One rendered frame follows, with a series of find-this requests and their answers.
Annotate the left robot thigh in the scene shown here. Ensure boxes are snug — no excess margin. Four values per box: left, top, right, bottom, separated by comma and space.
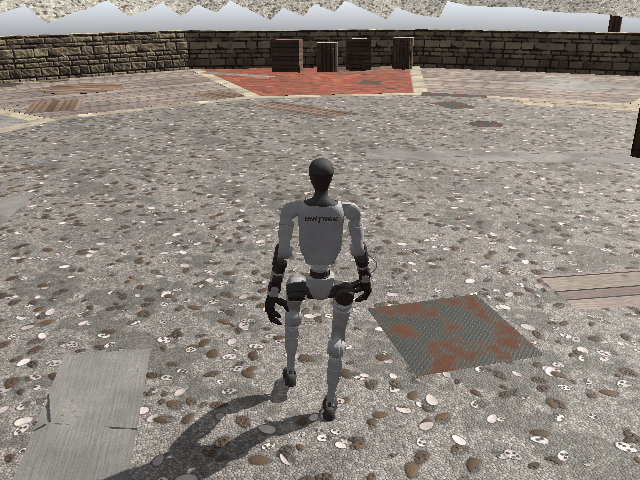
286, 277, 307, 327

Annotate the left robot hand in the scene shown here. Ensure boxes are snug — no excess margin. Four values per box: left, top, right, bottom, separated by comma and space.
265, 295, 289, 325

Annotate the robot left forearm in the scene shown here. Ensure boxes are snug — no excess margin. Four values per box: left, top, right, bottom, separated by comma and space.
267, 244, 287, 298

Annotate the right robot hand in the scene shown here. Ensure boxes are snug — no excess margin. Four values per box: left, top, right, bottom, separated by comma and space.
351, 279, 372, 302

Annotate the robot right forearm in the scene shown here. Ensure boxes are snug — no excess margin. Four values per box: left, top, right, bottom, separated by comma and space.
354, 242, 371, 283

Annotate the robot right upper arm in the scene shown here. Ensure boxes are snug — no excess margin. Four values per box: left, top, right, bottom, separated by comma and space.
342, 202, 365, 257

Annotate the robot left foot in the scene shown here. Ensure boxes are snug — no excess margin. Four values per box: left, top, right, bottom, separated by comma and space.
282, 367, 297, 387

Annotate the robot left upper arm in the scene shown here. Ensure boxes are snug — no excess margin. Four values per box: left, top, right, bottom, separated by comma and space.
277, 201, 300, 259

